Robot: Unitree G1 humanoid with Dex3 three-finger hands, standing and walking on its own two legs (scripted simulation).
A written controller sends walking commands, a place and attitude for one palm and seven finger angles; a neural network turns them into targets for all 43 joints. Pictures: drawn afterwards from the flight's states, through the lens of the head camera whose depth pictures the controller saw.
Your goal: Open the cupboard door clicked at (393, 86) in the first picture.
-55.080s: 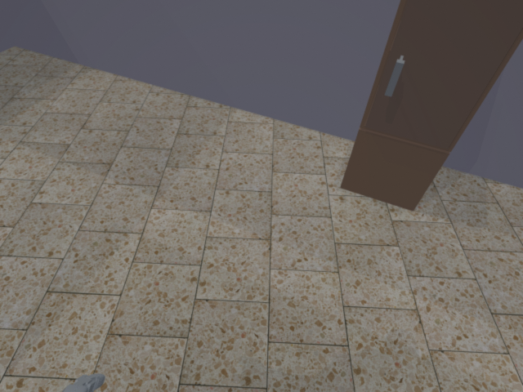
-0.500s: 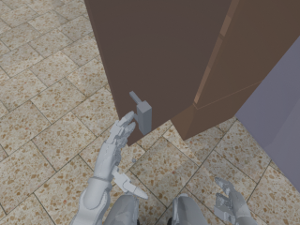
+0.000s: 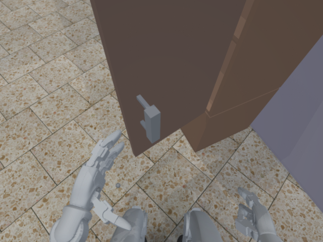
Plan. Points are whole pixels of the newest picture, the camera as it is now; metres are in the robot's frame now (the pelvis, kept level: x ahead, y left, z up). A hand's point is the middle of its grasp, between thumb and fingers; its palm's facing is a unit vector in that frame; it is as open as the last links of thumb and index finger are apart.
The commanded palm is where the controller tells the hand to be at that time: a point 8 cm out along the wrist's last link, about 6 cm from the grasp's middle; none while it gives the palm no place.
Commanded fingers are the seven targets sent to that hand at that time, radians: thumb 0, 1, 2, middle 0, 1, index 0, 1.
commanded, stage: draw the hand back to the body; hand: left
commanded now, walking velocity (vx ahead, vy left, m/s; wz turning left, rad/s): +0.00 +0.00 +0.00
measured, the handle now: (147, 119) +0.40 +0.06 +0.05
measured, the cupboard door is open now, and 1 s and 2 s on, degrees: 100 100 100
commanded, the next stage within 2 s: step back with the hand held close in 1.68 s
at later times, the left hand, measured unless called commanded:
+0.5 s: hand (87, 187) +0.22 +0.14 +0.12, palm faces -0.16 -0.98 -0.06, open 16.3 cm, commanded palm +0.20 +0.21 +0.13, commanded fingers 0.00 -0.47 0.31 -0.15 -0.30 -0.15 -0.30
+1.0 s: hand (1, 154) +0.23 +0.23 +0.22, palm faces +0.27 -0.89 -0.37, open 12.7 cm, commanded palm +0.19 +0.28 +0.25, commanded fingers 0.00 0.41 0.69 -0.18 -0.30 -0.18 -0.30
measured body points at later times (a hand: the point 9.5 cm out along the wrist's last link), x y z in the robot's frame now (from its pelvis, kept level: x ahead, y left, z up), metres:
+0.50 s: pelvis +0.01 +0.00 +0.05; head +0.06 +0.00 +0.50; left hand +0.22 +0.19 +0.13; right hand +0.19 -0.22 -0.02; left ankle +0.02 +0.10 -0.60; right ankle +0.03 -0.10 -0.60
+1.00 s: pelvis +0.04 +0.01 +0.12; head +0.03 -0.01 +0.57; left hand +0.21 +0.27 +0.24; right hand +0.22 -0.20 +0.04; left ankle +0.02 +0.10 -0.60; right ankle +0.03 -0.10 -0.60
